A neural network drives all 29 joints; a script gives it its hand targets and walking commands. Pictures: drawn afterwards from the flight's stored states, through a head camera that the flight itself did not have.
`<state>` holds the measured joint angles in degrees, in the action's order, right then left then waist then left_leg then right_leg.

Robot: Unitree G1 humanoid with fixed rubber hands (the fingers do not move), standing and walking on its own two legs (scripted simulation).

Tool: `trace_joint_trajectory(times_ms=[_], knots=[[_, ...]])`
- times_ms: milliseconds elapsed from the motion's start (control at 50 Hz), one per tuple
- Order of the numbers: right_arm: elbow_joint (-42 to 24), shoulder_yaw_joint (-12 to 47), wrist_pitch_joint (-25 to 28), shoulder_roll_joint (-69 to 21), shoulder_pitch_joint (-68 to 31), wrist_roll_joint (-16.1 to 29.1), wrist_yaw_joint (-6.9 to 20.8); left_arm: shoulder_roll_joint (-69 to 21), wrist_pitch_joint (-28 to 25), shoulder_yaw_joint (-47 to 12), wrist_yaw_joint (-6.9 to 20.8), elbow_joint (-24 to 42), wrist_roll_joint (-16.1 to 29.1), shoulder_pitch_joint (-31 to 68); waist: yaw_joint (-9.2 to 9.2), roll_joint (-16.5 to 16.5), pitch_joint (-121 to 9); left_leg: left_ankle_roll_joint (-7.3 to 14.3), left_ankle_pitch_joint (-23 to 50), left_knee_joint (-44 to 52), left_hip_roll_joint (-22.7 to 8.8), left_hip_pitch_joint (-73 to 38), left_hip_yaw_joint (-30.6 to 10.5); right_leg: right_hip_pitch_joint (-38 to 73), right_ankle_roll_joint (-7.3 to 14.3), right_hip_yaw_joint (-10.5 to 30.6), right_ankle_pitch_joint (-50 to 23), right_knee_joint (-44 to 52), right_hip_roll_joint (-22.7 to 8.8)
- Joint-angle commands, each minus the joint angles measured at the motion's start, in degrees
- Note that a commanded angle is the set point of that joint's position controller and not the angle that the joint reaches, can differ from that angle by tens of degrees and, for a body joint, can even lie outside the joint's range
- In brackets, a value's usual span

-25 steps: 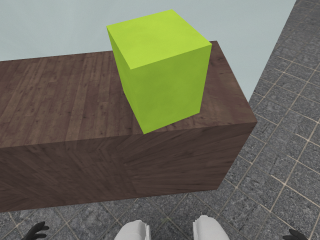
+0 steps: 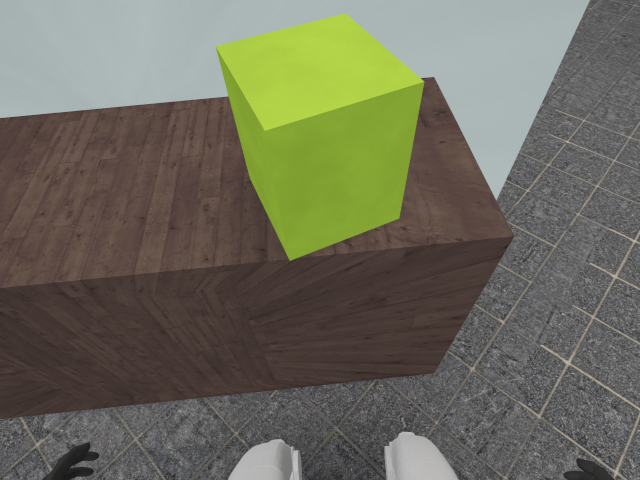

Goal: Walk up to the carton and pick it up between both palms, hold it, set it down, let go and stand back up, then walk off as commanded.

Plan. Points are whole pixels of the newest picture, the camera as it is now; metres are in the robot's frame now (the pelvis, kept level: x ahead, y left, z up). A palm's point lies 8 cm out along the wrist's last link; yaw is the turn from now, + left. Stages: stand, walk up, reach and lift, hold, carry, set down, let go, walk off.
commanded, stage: walk up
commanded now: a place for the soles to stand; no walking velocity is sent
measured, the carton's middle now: (316, 141) +0.56 +0.02 +0.09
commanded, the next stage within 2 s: none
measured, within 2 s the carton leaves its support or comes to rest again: neither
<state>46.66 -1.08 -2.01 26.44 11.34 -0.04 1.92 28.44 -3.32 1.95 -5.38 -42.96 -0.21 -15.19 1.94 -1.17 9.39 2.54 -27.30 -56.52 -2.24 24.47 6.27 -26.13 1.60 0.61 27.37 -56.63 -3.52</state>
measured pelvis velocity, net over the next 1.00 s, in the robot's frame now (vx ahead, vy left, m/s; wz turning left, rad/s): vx -0.03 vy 0.01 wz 0.01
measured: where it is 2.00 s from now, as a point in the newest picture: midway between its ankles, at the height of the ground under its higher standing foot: outside the picture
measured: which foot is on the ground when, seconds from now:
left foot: down 0.00-0.56, up 0.58-0.74, down 0.76-1.00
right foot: down 0.00-0.28, up 0.30-0.52, down 0.54-0.78, up 0.80-1.00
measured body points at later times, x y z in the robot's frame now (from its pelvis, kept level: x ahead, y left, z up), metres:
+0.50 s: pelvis -0.02 +0.01 +0.00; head +0.02 +0.00 +0.45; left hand +0.09 +0.36 -0.07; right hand +0.07 -0.32 -0.11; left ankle +0.02 +0.10 -0.68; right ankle +0.03 -0.14 -0.67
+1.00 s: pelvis -0.03 +0.01 +0.00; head +0.00 -0.01 +0.45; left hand +0.08 +0.36 -0.07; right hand +0.06 -0.32 -0.11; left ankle +0.00 +0.11 -0.68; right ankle +0.02 -0.14 -0.67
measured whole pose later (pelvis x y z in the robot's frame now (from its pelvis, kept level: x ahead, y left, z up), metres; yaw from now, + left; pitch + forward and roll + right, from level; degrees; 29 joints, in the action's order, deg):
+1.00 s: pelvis -0.03 +0.01 +0.00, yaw +0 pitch -5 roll +0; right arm 46.7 -1.1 -1.9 26.3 11.7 0.0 1.9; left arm 28.1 -3.3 1.9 -5.2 -43.1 -0.2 -15.2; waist 2.0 -1.3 9.6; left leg 2.5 -27.5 -56.3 -2.4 23.5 6.2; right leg -27.0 1.5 1.1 28.1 -58.9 -3.1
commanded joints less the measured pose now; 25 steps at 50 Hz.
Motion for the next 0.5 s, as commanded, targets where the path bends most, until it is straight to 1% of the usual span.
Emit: trace_joint_trajectory(times_ms=[0, 20, 40, 60, 80, 100, 120, 140, 160, 180, 200, 220, 240, 260, 280, 300, 320, 340, 360, 380, 420, 440, 460, 480], knots=[[-7.4, -5.4, 0.7, 9.1, -5.8, -1.4, -0.1, 13.8, -2.5, 5.7, -0.6, -5.1, -0.5, -13.4, -5.3, 4.8, -13.5, 2.3, 10.8, 3.2, -5.5, 10.9, -10.3, 17.3, 4.3, 7.0, -11.3, 18.2, -1.9], [-8.3, -4.8, 0.4, 7.1, -4.9, -1.4, -0.4, 18.8, -2.5, 6.8, -0.9, -4.0, -1.2, -13.6, -5.53, 14.2, -12.6, -0.9, 0.6, -8.0, 0.0, 18.4, -5.6, 18.0, 10.1, 29.8, -6.9, 27.8, -13.4], [-8.6, -5.5, -0.2, 9.9, -7.0, -1.8, -0.6, 21.3, -2.2, 7.3, -0.9, -2.7, -0.6, -10.0, -6.04, 10.8, -12.5, -1.3, -11.6, -13.0, 0.3, 17.5, -10.0, 13.7, 16.9, 40.1, -6.1, 32.0, -21.1], [-7.7, -5.9, -0.2, 11.7, -6.6, -2.0, -0.5, 21.5, -2.2, 7.1, -1.0, -1.5, -0.7, -5.9, -4.69, 9.7, -10.4, -1.6, -10.4, -13.2, -1.7, 15.6, -11.2, 10.2, 18.0, 38.9, -5.2, 30.9, -21.2], [-7.1, -6.3, -0.1, 12.0, -6.0, -1.8, -0.1, 19.6, -2.2, 6.5, -1.1, -1.3, -0.9, -3.6, -3.55, 7.9, -8.6, -1.5, -8.6, -12.2, -2.0, 13.1, -10.8, 7.0, 16.8, 34.0, -6.0, 29.6, -18.7], [-6.6, -6.7, 0.2, 11.9, -4.6, -1.4, 0.2, 18.6, -2.2, 5.9, -1.1, -0.9, -1.2, -2.2, -2.39, 8.2, -7.9, -1.3, -6.9, -10.3, -2.4, 10.5, -10.4, 5.3, 15.3, 29.6, -9.7, 27.0, -16.5], [-5.9, -7.1, 0.3, 11.7, -2.9, -1.4, 0.5, 17.7, -2.2, 5.7, -1.0, -0.7, -1.4, -1.8, -1.61, 9.3, -8.3, -0.8, -6.9, -8.3, -2.5, 8.1, -9.6, 3.8, 14.1, 26.5, -12.8, 24.7, -15.2], [-5.7, -7.3, 0.3, 11.8, -2.1, -1.6, 0.7, 17.8, -2.1, 5.7, -0.9, -0.5, -1.3, -2.1, -1.38, 10.2, -8.5, -0.6, -7.0, -7.8, -1.9, 6.8, -8.5, 2.6, 13.9, 24.9, -15.5, 22.9, -14.7], [-5.5, -7.4, 0.2, 11.7, -1.1, -1.7, 0.8, 18.1, -1.9, 5.7, -0.8, -0.2, -1.2, -1.8, -0.99, 10.9, -9.3, -0.6, -7.0, -5.8, -1.6, 5.0, -7.9, 1.7, 14.0, 24.1, -15.7, 21.6, -14.6], [-5.0, -7.5, 0.4, 11.6, 0.3, -1.6, 0.8, 18.1, -1.7, 5.7, -0.8, 0.2, -1.1, -0.9, -0.12, 10.5, -10.0, -0.6, -5.2, -1.8, -1.2, 2.2, -7.6, 0.1, 13.7, 23.3, -14.6, 20.1, -14.4], [-4.1, -7.8, 0.7, 11.5, 2.8, -1.6, 0.8, 18.0, -1.5, 5.6, -0.6, 0.6, -0.9, 1.2, 1.69, 9.6, -10.7, -0.4, -1.7, 4.0, -1.1, -3.3, -7.5, -3.7, 12.3, 21.2, -12.9, 17.1, -13.2], [-2.7, -8.2, 1.1, 12.0, 6.5, -1.9, 0.6, 15.9, -1.1, 4.9, -0.6, 0.9, -0.8, 3.0, 4.09, 6.2, -12.2, 0.1, -1.6, 11.9, -1.2, -10.2, -10.2, -8.2, 9.0, 16.2, -13.0, 9.1, -9.7], [-1.8, -8.7, 1.7, 14.9, 10.1, -2.7, 0.1, 11.6, -0.8, 3.6, -0.8, 1.8, -0.3, 4.5, 6.56, -8.9, -11.9, 1.6, -0.3, 26.7, -8.4, -15.5, -23.7, -16.6, 3.6, 4.6, -11.3, -7.8, -0.9], [-3.1, -8.8, 2.1, 17.6, 6.5, -2.6, -0.1, 8.1, -0.6, 2.4, -1.3, 2.5, 0.4, 4.3, 4.08, -14.7, -8.2, 3.2, 6.1, 34.0, -16.0, -14.3, -33.4, -23.6, 0.5, -2.2, 6.8, -11.3, 5.1], [-3.3, -8.9, 2.0, 19.6, 4.6, -2.3, -0.1, 11.4, -0.6, 2.8, -1.6, 1.7, 0.1, 3.6, 4.58, -10.7, -9.1, 5.4, 10.4, 34.6, -19.5, -13.6, -37.1, -22.0, 0.3, 2.0, 7.7, -12.8, 3.1], [-3.8, -8.7, 1.9, 19.0, 2.4, -2.3, -0.3, 12.9, -0.6, 3.3, -1.5, 0.7, 0.2, 3.2, 3.92, -8.6, -8.1, 5.9, 6.0, 34.8, -19.5, -10.8, -37.1, -19.7, 0.6, 2.3, 7.8, -12.5, 2.3], [-4.2, -8.2, 2.0, 17.5, 0.1, -2.3, -0.5, 13.7, -0.6, 3.7, -1.0, -0.1, 0.2, 2.4, 2.76, -7.0, -6.5, 5.5, 4.7, 33.6, -17.7, -8.8, -33.7, -17.5, 0.7, 0.9, 7.0, -11.1, 1.1], [-4.6, -7.8, 2.0, 16.2, -1.0, -2.4, -0.7, 13.9, -0.6, 3.9, -0.4, -0.9, 0.2, 1.1, 1.8, -6.4, -5.9, 5.0, 5.7, 32.2, -16.5, -6.8, -30.6, -14.8, 0.8, -0.2, 6.3, -9.6, 0.5], [-4.9, -7.6, 2.1, 15.3, -1.7, -2.5, -0.7, 13.7, -0.5, 4.2, -0.1, -1.6, 0.3, -1.1, 0.91, -6.9, -6.3, 4.9, 6.4, 31.0, -15.5, -5.4, -27.7, -11.8, 0.9, -1.3, 4.6, -8.5, 0.1], [-5.0, -7.5, 2.2, 15.0, -2.0, -2.4, -0.6, 13.4, -0.5, 4.4, 0.2, -1.9, 0.2, -2.3, 0.69, -7.6, -6.9, 5.3, 7.4, 30.1, -15.0, -4.6, -26.4, -9.3, 1.0, -2.4, 3.5, -7.6, 0.3], [-5.1, -7.6, 2.1, 15.0, -1.8, -2.4, -0.4, 12.8, -0.8, 4.6, 0.3, -2.1, 0.3, -3.4, 0.82, -8.1, -8.5, 6.3, 8.4, 28.5, -14.3, -5.0, -24.2, -6.4, 1.0, -4.0, 2.1, -4.2, 0.8], [-5.1, -7.5, 1.9, 14.9, -2.0, -2.4, -0.4, 12.3, -1.0, 4.6, 0.3, -2.3, 0.4, -4.0, 0.55, -7.7, -9.4, 7.0, 9.9, 26.9, -14.0, -5.2, -22.9, -4.5, 1.0, -4.8, 0.6, -0.9, 1.0], [-5.4, -7.4, 1.7, 14.6, -2.8, -2.1, -0.4, 11.6, -1.3, 4.5, 0.3, -2.8, 0.5, -5.4, -0.4, -7.1, -10.4, 7.2, 11.4, 24.5, -13.2, -4.0, -20.8, -0.8, 1.2, -5.5, -2.6, 3.9, 1.4], [-5.9, -7.0, 1.4, 13.9, -4.6, -1.8, -0.2, 11.0, -1.7, 4.5, 0.2, -3.7, 0.4, -7.4, -2.0, -5.2, -11.2, 6.6, 12.0, 20.9, -11.5, -1.0, -17.2, 5.3, 1.5, -6.3, -7.5, 10.2, 2.2]])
